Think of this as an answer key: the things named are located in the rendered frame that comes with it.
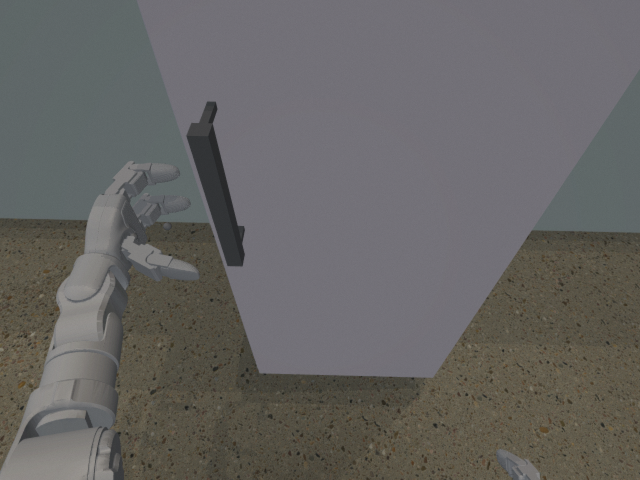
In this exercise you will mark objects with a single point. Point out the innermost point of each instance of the robot right hand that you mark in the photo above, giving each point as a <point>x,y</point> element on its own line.
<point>517,468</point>

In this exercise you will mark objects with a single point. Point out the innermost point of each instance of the handle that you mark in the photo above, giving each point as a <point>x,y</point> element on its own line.
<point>204,147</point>

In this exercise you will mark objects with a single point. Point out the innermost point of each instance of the fridge door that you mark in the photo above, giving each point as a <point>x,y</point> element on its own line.
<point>387,158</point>

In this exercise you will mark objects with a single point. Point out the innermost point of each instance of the robot left hand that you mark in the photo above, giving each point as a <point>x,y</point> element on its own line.
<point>112,220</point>

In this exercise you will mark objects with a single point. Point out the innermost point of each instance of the left robot forearm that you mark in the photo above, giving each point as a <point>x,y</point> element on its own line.
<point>77,388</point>

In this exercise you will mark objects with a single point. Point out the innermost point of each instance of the robot left upper arm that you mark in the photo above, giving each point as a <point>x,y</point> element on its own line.
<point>86,454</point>

